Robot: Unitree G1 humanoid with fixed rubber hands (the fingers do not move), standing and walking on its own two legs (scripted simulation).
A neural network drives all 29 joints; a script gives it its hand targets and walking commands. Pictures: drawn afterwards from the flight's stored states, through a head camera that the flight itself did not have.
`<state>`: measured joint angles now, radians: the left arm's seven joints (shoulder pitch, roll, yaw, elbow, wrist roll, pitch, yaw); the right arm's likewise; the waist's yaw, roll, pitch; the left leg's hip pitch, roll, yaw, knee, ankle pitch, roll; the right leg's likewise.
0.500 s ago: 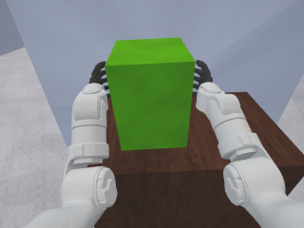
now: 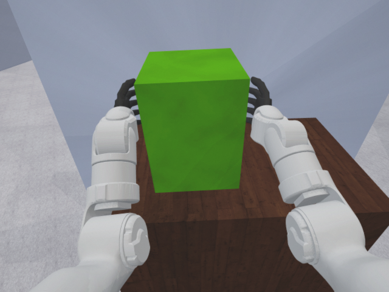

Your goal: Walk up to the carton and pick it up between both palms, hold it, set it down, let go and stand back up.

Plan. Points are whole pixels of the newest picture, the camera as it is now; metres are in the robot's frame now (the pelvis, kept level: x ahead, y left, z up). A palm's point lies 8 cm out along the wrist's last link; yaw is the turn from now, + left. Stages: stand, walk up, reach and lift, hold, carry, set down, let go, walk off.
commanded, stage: hold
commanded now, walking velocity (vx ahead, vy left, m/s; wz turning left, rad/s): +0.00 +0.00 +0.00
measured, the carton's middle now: (193, 119) +0.41 +0.01 +0.22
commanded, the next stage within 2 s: set down in 0.22 s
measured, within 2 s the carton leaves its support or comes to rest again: neither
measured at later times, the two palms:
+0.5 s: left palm (123, 111) +0.38 +0.14 +0.26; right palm (258, 106) +0.39 -0.13 +0.25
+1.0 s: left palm (126, 121) +0.41 +0.15 +0.22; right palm (247, 131) +0.41 -0.12 +0.18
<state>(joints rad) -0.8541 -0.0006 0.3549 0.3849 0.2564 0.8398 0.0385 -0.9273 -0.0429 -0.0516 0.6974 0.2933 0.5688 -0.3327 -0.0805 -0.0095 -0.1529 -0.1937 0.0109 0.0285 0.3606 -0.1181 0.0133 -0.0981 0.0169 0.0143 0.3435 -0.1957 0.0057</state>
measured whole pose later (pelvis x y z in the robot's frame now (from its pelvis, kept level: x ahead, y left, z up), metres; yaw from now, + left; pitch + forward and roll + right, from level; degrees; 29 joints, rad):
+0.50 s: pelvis +0.00 +0.00 +0.00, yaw +0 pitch -3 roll -1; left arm -0.86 -0.01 0.37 0.39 0.30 0.69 0.02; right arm -0.98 -0.01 -0.13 0.78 0.16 0.41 -0.25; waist -0.07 -0.01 -0.11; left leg -0.19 0.01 0.03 0.36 -0.12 0.01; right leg -0.09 0.02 0.01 0.34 -0.20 0.01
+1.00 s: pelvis +0.01 +0.00 +0.00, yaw +0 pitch -4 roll -1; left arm -0.84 -0.04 0.39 0.40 0.31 0.58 0.01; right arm -0.86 0.03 -0.14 0.81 0.11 0.19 -0.24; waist -0.05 -0.01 0.01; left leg -0.14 0.01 0.03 0.36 -0.14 0.01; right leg -0.03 0.02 0.01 0.31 -0.20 0.01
